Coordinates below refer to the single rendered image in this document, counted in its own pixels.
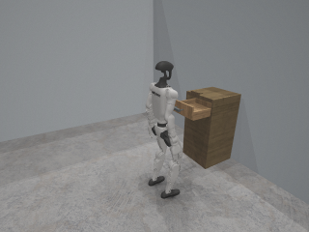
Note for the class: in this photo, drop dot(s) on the robot left upper arm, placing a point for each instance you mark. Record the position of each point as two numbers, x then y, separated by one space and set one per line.
149 102

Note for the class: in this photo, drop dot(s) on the robot right forearm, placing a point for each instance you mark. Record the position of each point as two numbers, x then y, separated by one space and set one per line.
170 126

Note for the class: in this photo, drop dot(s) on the drawer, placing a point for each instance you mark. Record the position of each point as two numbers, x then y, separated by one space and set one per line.
194 109

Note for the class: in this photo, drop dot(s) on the handle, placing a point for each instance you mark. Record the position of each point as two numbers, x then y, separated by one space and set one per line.
195 92
177 109

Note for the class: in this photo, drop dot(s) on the robot right hand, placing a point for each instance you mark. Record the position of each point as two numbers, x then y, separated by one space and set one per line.
176 149

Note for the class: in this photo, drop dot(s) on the cabinet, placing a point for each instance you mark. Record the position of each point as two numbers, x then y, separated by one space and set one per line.
209 140

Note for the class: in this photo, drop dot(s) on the robot right upper arm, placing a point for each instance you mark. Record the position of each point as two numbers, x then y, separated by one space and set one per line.
171 96

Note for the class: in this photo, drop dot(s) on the robot left forearm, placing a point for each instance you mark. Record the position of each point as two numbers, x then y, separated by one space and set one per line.
150 116

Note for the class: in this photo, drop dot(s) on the robot left hand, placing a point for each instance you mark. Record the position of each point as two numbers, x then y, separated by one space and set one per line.
150 130

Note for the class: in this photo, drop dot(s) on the robot left thigh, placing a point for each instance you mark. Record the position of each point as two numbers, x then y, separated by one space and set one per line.
161 154

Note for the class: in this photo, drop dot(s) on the right robot foot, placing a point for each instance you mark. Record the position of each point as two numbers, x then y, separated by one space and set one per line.
172 193

